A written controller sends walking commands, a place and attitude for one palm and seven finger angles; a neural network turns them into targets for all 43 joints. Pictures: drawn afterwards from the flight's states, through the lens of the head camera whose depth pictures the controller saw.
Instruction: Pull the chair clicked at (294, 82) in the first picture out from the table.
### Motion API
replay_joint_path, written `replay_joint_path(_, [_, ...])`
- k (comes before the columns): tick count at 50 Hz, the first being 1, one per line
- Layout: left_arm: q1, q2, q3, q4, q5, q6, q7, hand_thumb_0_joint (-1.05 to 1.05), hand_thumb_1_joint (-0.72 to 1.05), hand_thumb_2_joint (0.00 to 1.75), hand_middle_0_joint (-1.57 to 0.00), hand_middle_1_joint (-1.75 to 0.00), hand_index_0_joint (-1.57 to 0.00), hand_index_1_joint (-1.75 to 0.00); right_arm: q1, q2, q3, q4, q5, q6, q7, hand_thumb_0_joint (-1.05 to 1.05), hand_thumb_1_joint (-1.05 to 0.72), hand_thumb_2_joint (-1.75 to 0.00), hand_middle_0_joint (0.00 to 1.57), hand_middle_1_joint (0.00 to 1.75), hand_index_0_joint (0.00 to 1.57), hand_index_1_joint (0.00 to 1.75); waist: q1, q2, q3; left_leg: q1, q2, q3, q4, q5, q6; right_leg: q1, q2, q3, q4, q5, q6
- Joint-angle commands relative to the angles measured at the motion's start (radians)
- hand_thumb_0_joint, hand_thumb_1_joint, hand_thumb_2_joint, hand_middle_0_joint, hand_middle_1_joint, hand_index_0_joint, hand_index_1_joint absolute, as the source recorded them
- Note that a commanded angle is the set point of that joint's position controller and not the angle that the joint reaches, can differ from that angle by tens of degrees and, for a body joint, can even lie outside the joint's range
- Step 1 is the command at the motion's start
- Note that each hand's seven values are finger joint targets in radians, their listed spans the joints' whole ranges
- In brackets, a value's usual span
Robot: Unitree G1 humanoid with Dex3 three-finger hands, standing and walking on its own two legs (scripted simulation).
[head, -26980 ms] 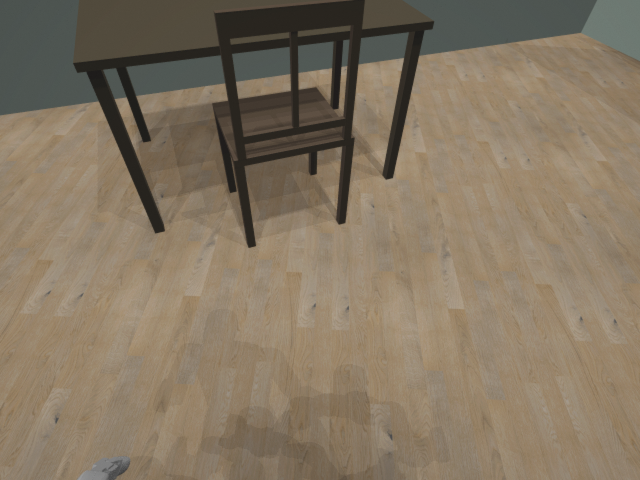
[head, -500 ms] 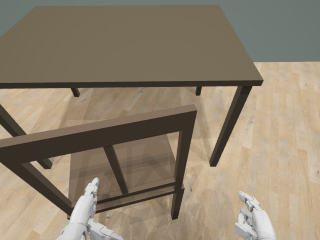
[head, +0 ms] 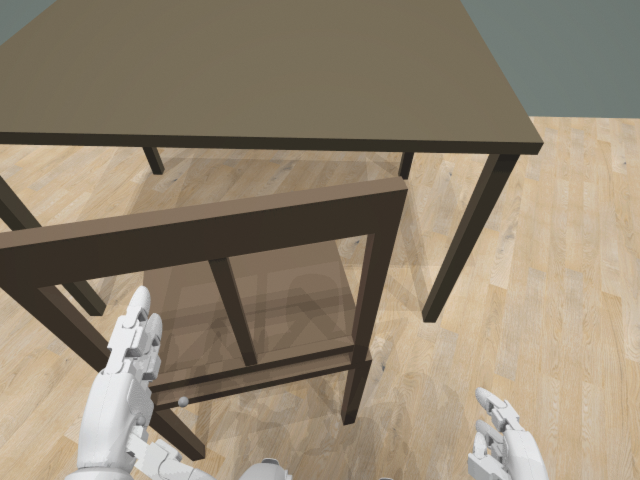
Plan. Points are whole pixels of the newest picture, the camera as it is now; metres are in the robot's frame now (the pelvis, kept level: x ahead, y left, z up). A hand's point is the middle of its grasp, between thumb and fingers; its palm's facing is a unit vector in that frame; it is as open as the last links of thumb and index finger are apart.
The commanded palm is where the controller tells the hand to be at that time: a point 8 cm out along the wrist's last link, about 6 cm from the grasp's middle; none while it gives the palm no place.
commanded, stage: draw the hand back to the body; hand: left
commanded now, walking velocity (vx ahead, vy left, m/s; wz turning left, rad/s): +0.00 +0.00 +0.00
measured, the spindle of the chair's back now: (237, 317) +0.34 +0.14 -0.01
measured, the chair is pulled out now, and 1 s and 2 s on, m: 0.16 0.16 0.16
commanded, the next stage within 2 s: step back with the hand held close in 1.34 s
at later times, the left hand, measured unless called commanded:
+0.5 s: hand (89, 394) +0.18 +0.22 +0.13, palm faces +0.25 -0.90 -0.36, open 15.6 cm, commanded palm +0.15 +0.26 +0.17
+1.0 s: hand out of the picture +0.22 +0.28 +0.25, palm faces +0.52 -0.74 -0.43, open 8.4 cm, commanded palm +0.17 +0.31 +0.25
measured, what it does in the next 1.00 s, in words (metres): rises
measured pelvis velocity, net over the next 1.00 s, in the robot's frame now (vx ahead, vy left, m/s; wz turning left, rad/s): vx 0.04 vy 0.01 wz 0.01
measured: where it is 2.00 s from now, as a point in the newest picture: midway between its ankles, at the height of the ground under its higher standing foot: outside the picture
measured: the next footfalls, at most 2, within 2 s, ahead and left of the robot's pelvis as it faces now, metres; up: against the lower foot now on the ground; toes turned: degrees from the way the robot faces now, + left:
none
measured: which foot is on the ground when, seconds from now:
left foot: down 0.00-1.00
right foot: down 0.00-1.00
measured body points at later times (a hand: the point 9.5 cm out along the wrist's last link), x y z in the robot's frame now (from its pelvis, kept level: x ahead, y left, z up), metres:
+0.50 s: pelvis +0.01 +0.00 +0.04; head +0.01 -0.02 +0.49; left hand +0.16 +0.26 +0.15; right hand +0.20 -0.23 -0.03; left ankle +0.02 +0.12 -0.66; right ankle -0.01 -0.10 -0.66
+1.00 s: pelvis +0.04 +0.01 +0.07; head +0.03 -0.02 +0.52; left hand +0.19 +0.31 +0.27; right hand +0.26 -0.19 +0.00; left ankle +0.02 +0.12 -0.66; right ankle -0.01 -0.10 -0.66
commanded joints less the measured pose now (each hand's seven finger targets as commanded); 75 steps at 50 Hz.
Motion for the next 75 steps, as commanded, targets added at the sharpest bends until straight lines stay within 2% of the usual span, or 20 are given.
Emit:
replay_joint_path(1, [0.066, 0.072, 0.082, -0.096, -0.024, -0.170, -0.074, 0.00, -0.55, 0.20, 0.00, 0.00, 0.00, 0.00, -0.129, -0.112, -0.058, -0.157, 0.014, -0.062, 0.015, 0.00, -0.90, -0.90, 0.20, 0.30, 0.20, 0.30, 0.014, -0.037, -0.090, 0.072, -0.011, 0.018, -0.117, 0.184, 0.026, 0.028, 0.006, 0.039, -0.167, 0.178, 0.008])
replay_joint_path(5, [0.052, 0.151, 0.132, -0.267, -0.068, -0.044, -0.111, 0.00, -0.55, 0.20, 0.00, 0.00, 0.00, 0.00, -0.134, -0.123, -0.051, -0.221, 0.035, -0.036, -0.016, 0.00, -0.90, -0.90, 0.20, 0.30, 0.20, 0.30, 0.015, -0.011, -0.178, 0.161, -0.016, 0.035, -0.171, 0.169, 0.039, 0.147, -0.010, 0.071, -0.249, 0.158, 0.024])
replay_joint_path(13, [-0.048, 0.176, 0.215, -0.273, -0.123, -0.035, -0.072, 0.00, -0.37, 0.29, -0.02, -0.04, -0.02, -0.04, -0.126, -0.118, -0.025, -0.155, 0.043, -0.083, -0.049, 0.00, -0.90, -0.90, 0.20, 0.30, 0.20, 0.30, -0.010, -0.031, 0.024, 0.203, -0.009, 0.003, -0.242, 0.131, 0.039, 0.117, -0.002, 0.049, -0.351, 0.082, 0.026])
replay_joint_path(14, [0.043, 0.361, 0.274, -0.209, 0.048, 0.077, 0.057, 0.00, -0.33, 0.31, -0.03, -0.05, -0.03, -0.05, -0.128, -0.112, -0.038, -0.168, 0.033, -0.019, -0.076, 0.00, -0.90, -0.90, 0.20, 0.30, 0.20, 0.30, 0.069, 0.025, 0.009, 0.259, 0.009, 0.016, -0.285, 0.126, 0.036, 0.178, -0.042, 0.127, -0.407, 0.079, 0.003])
replay_joint_path(15, [0.060, 0.249, 0.200, -0.279, 0.059, 0.124, 0.101, 0.00, -0.30, 0.32, -0.04, -0.05, -0.04, -0.05, -0.130, -0.095, -0.025, -0.204, 0.029, 0.006, -0.079, 0.00, -0.90, -0.90, 0.20, 0.30, 0.20, 0.30, 0.038, 0.013, 0.043, 0.291, 0.003, 0.022, -0.300, 0.135, 0.041, 0.177, -0.055, 0.105, -0.434, 0.093, 0.013])
replay_joint_path(17, [0.063, 0.204, 0.172, -0.265, 0.079, 0.165, 0.136, 0.00, -0.22, 0.36, -0.04, -0.07, -0.04, -0.07, -0.137, -0.093, -0.021, -0.195, 0.028, 0.028, -0.081, 0.00, -0.90, -0.90, 0.20, 0.30, 0.20, 0.30, 0.038, 0.020, 0.068, 0.322, 0.004, 0.024, -0.327, 0.140, 0.041, 0.206, -0.055, 0.083, -0.452, 0.109, 0.013])
replay_joint_path(20, [0.045, 0.238, 0.178, -0.320, 0.093, 0.189, 0.167, 0.00, -0.12, 0.41, -0.06, -0.09, -0.06, -0.09, -0.150, -0.103, -0.018, -0.197, 0.023, 0.052, -0.088, 0.00, -0.90, -0.90, 0.20, 0.30, 0.20, 0.30, 0.039, -0.015, 0.053, 0.397, 0.009, 0.024, -0.375, 0.168, 0.046, 0.257, -0.050, 0.066, -0.481, 0.156, 0.018])
replay_joint_path(26, [-0.027, 0.336, 0.270, -0.388, 0.109, 0.198, 0.213, 0.00, 0.10, 0.51, -0.09, -0.14, -0.09, -0.14, -0.167, -0.117, -0.008, -0.164, 0.016, 0.030, -0.102, 0.00, -0.90, -0.90, 0.20, 0.30, 0.20, 0.30, 0.052, 0.009, 0.056, 0.503, 0.006, 0.017, -0.461, 0.260, 0.043, 0.364, -0.043, 0.049, -0.520, 0.274, 0.012])
replay_joint_path(30, [-0.043, 0.312, 0.276, -0.382, 0.106, 0.197, 0.212, 0.00, 0.25, 0.58, -0.11, -0.16, -0.11, -0.16, -0.166, -0.114, -0.003, -0.143, 0.015, 0.019, -0.095, 0.00, -0.90, -0.90, 0.20, 0.30, 0.20, 0.30, 0.053, 0.023, 0.079, 0.563, 0.009, 0.008, -0.508, 0.318, 0.037, 0.407, -0.039, 0.037, -0.535, 0.336, 0.013])
replay_joint_path(41, [-0.170, 0.418, 0.421, -0.487, 0.095, 0.211, 0.228, 0.00, 0.65, 0.78, -0.16, -0.25, -0.16, -0.25, -0.200, -0.121, 0.012, -0.084, 0.006, -0.030, -0.083, 0.00, -0.90, -0.90, 0.20, 0.30, 0.20, 0.30, 0.066, 0.097, 0.069, 0.690, 0.012, 0.005, -0.576, 0.524, 0.025, 0.550, -0.038, 0.035, -0.597, 0.509, 0.007])
replay_joint_path(48, [-0.207, 0.406, 0.477, -0.407, 0.083, 0.200, 0.221, 0.00, 0.90, 0.90, -0.20, -0.30, -0.20, -0.30, -0.197, -0.120, 0.006, -0.053, 0.001, -0.030, -0.068, 0.00, -0.90, -0.90, 0.20, 0.30, 0.20, 0.30, 0.071, 0.047, 0.094, 0.722, 0.018, 0.011, -0.611, 0.563, 0.024, 0.586, -0.037, 0.026, -0.626, 0.553, 0.012])
replay_joint_path(52, [-0.065, 0.247, 0.382, -0.170, 0.073, 0.219, 0.168, 0.00, 0.90, 0.90, -0.20, -0.30, -0.20, -0.30, -0.196, -0.118, -0.017, -0.044, 0.005, 0.031, -0.037, 0.00, -0.90, -0.90, 0.20, 0.30, 0.20, 0.30, 0.069, -0.087, 0.173, 0.685, 0.020, 0.032, -0.615, 0.577, 0.034, 0.584, -0.036, 0.017, -0.658, 0.620, 0.024])
replay_joint_path(55, [-0.109, 0.307, 0.415, -0.229, 0.071, 0.199, 0.153, 0.00, 0.90, 0.90, -0.20, -0.30, -0.20, -0.30, -0.211, -0.129, -0.033, -0.071, 0.008, 0.064, -0.034, 0.00, -0.90, -0.90, 0.20, 0.30, 0.20, 0.30, 0.073, -0.108, 0.120, 0.694, 0.019, 0.041, -0.624, 0.541, 0.041, 0.609, -0.043, 0.026, -0.661, 0.627, 0.030])
replay_joint_path(60, [-0.167, 0.439, 0.490, -0.503, 0.081, 0.153, 0.175, 0.00, 0.90, 0.90, -0.20, -0.30, -0.20, -0.30, -0.217, -0.116, -0.017, -0.102, 0.002, 0.029, -0.044, 0.00, -0.90, -0.90, 0.20, 0.30, 0.20, 0.30, 0.089, 0.112, -0.026, 0.765, 0.011, 0.039, -0.628, 0.601, 0.037, 0.675, -0.049, 0.041, -0.654, 0.634, 0.013])
replay_joint_path(61, [-0.171, 0.469, 0.513, -0.520, 0.084, 0.156, 0.184, 0.00, 0.90, 0.90, -0.20, -0.30, -0.20, -0.30, -0.225, -0.117, -0.012, -0.094, 0.002, 0.020, -0.048, 0.00, -0.90, -0.90, 0.20, 0.30, 0.20, 0.30, 0.090, 0.130, -0.003, 0.754, 0.013, 0.038, -0.628, 0.593, 0.033, 0.670, -0.046, 0.042, -0.660, 0.623, 0.009])
replay_joint_path(68, [-0.102, 0.324, 0.439, -0.249, 0.072, 0.169, 0.169, 0.00, 0.90, 0.90, -0.20, -0.30, -0.20, -0.30, -0.216, -0.123, -0.035, -0.055, 0.011, 0.048, -0.050, 0.00, -0.90, -0.90, 0.20, 0.30, 0.20, 0.30, 0.065, -0.072, 0.196, 0.686, 0.022, 0.044, -0.645, 0.467, 0.038, 0.575, -0.031, 0.024, -0.699, 0.542, 0.023])
replay_joint_path(70, [-0.112, 0.339, 0.448, -0.253, 0.072, 0.157, 0.164, 0.00, 0.90, 0.90, -0.20, -0.30, -0.20, -0.30, -0.219, -0.127, -0.040, -0.063, 0.012, 0.053, -0.052, 0.00, -0.90, -0.90, 0.20, 0.30, 0.20, 0.30, 0.069, -0.070, 0.164, 0.695, 0.018, 0.048, -0.646, 0.444, 0.043, 0.581, -0.035, 0.031, -0.700, 0.526, 0.027])
replay_joint_path(73, [-0.201, 0.361, 0.430, -0.361, 0.076, 0.136, 0.162, 0.00, 0.90, 0.90, -0.20, -0.30, -0.20, -0.30, -0.221, -0.130, -0.031, -0.076, 0.008, 0.040, -0.050, 0.00, -0.90, -0.90, 0.20, 0.30, 0.20, 0.30, 0.067, 0.026, 0.098, 0.725, 0.009, 0.046, -0.647, 0.457, 0.043, 0.605, -0.042, 0.042, -0.696, 0.527, 0.020])
replay_joint_path(74, [-0.369, 0.561, 0.601, -0.480, 0.070, 0.083, 0.170, 0.00, 0.90, 0.90, -0.20, -0.30, -0.20, -0.30, -0.198, -0.137, -0.019, -0.092, 0.016, 0.048, -0.054, 0.00, -0.90, -0.90, 0.20, 0.30, 0.20, 0.30, 0.047, 0.003, 0.163, 0.670, 0.055, 0.006, -0.601, 0.436, 0.059, 0.544, -0.115, 0.122, -0.727, 0.641, 0.026])
replay_joint_path(75, [-0.279, 0.491, 0.558, -0.393, 0.074, 0.078, 0.164, 0.00, 0.90, 0.90, -0.20, -0.30, -0.20, -0.30, -0.200, -0.126, -0.018, -0.068, 0.009, 0.051, -0.062, 0.00, -0.90, -0.90, 0.20, 0.30, 0.20, 0.30, 0.038, -0.026, 0.146, 0.671, 0.052, -0.001, -0.575, 0.438, 0.055, 0.542, -0.144, 0.128, -0.715, 0.680, 0.018])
